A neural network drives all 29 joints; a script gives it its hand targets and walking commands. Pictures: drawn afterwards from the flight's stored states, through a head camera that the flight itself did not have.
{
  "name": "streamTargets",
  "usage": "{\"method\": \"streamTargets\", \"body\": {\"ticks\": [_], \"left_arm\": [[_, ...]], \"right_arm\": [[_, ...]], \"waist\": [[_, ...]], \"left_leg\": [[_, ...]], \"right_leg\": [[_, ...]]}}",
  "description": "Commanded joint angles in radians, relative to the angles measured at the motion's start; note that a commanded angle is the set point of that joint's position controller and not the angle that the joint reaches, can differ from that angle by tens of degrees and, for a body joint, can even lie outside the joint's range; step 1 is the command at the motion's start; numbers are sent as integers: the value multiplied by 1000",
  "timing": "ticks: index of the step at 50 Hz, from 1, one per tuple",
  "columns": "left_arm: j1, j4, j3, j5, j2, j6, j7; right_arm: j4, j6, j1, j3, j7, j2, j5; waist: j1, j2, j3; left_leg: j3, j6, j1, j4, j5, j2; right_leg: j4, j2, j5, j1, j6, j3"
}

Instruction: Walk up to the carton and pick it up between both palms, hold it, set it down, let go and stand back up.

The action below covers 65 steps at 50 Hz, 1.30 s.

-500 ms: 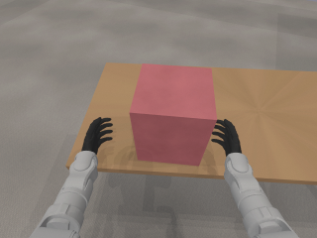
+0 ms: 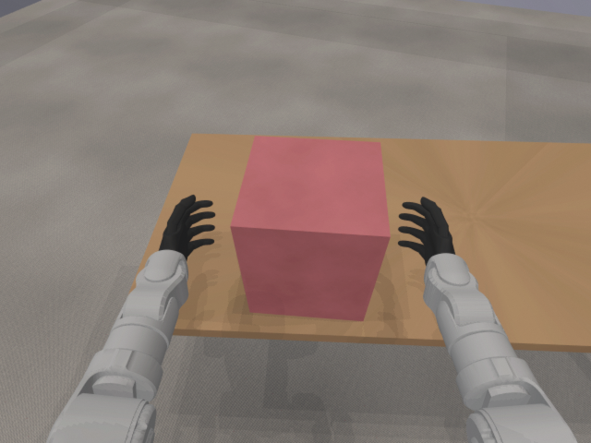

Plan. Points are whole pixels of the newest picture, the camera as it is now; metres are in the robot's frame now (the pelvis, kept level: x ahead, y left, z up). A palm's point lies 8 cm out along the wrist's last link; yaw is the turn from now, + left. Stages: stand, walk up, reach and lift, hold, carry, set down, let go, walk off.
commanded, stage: reach and lift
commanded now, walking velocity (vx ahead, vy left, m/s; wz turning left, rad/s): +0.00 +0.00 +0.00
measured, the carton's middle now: (311, 232) +0.46 +0.00 -0.01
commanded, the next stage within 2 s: none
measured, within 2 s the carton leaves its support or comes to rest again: neither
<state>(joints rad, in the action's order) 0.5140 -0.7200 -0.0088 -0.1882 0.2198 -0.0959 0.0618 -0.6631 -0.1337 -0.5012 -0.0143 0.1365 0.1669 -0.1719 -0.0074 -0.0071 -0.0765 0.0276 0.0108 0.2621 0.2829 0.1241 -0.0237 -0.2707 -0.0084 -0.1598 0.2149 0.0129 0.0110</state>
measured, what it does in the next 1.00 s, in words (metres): stands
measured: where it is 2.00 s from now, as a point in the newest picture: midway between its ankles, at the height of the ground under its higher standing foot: outside the picture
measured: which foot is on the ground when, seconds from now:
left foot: down 0.00-1.00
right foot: down 0.00-1.00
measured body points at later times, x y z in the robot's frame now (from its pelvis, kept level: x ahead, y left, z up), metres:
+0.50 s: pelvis -0.02 +0.00 +0.00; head +0.03 +0.00 +0.44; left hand +0.45 +0.20 +0.13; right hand +0.45 -0.15 +0.12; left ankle +0.00 +0.12 -0.75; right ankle -0.02 -0.13 -0.75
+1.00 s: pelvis -0.01 +0.00 +0.00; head +0.08 +0.00 +0.44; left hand +0.49 +0.21 +0.14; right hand +0.50 -0.17 +0.13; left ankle +0.00 +0.12 -0.75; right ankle -0.02 -0.13 -0.75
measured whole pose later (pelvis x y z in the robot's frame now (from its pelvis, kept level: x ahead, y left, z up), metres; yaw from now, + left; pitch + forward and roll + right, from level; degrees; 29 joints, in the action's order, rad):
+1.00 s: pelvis -0.01 +0.00 +0.00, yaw +0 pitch +20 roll +0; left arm 1.19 -1.16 0.01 -0.31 0.34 -0.22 0.09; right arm -1.15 -0.23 -1.19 0.03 0.12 0.32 -0.30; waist -0.03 -0.01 -0.17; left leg 0.02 0.01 0.51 0.18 0.01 -0.02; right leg -0.19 -0.01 -0.06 0.47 0.02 0.01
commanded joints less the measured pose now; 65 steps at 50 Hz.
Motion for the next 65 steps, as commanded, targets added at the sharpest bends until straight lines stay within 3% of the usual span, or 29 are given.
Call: {"method": "streamTargets", "body": {"ticks": [1,5,8,12,19,21,23,32,40,43,49,52,54,65], "left_arm": [[451,209,-65,20,144,-15,10],[556,151,-85,22,160,-58,14],[640,80,-101,24,172,-72,15],[740,5,-87,7,175,-80,11],[902,-82,-68,-39,233,-90,26],[932,-97,-70,-42,247,-99,29],[967,-114,-62,-47,251,-111,32],[1063,-103,-12,-112,277,-129,50],[1120,-194,-9,-135,300,-124,52],[1137,-231,4,-151,293,-106,46],[1152,-286,-21,-102,296,-59,20],[1134,-318,-30,-94,287,-27,9],[1127,-322,-51,-65,294,-4,2],[1028,-334,-91,-2,204,124,-32]], "right_arm": [[227,-12,-446,-38,7,88,11],[174,-54,-543,-61,20,84,27],[133,-73,-619,-75,29,90,40],[67,-83,-725,-49,41,83,8],[-7,-98,-891,-31,62,145,-30],[-31,-109,-916,-31,62,161,-40],[-57,-117,-946,-44,62,196,-47],[-119,-117,-1055,-6,22,273,-112],[-234,-97,-1132,22,-3,316,-134],[-253,-77,-1172,26,-16,313,-149],[-339,-32,-1182,8,-25,311,-114],[-349,-1,-1184,17,-34,291,-107],[-353,20,-1178,8,-38,273,-95],[-393,142,-1051,-43,-53,203,-3]], "waist": [[-6,9,-493],[5,-5,-456],[6,34,-460],[-2,9,-507],[3,22,-614],[5,13,-640],[5,-34,-692],[-9,-54,-787],[-20,-15,-802],[-23,9,-810],[-29,1,-853],[-28,39,-868],[-36,34,-884],[-18,12,-957]], "left_leg": [[-17,-1,-263,48,-431,57],[-10,-10,-208,33,-305,64],[-15,-20,-160,24,-225,63],[-11,-21,-123,27,-172,69],[-5,-15,-133,47,-273,74],[-11,-7,-157,52,-326,75],[-13,2,-192,53,-382,72],[-31,38,-341,91,-656,46],[-31,37,-304,52,-566,38],[-33,38,-315,55,-598,37],[-31,40,-258,12,-583,44],[-28,30,-245,-5,-593,44],[-19,22,-181,-23,-583,47],[-28,30,-264,-49,-677,43]], "right_leg": [[-28,55,413,-138,1,5],[-24,45,333,-114,1,4],[-32,39,283,-94,10,1],[-46,34,233,-76,11,6],[-69,42,308,-58,22,-5],[-66,50,342,-37,21,-11],[-61,51,369,-38,13,-12],[-6,62,430,54,2,-21],[15,51,382,60,16,-16],[18,51,395,89,24,-11],[31,41,457,42,39,2],[27,40,516,42,52,4],[13,34,572,-8,67,9],[69,37,609,64,75,4]]}}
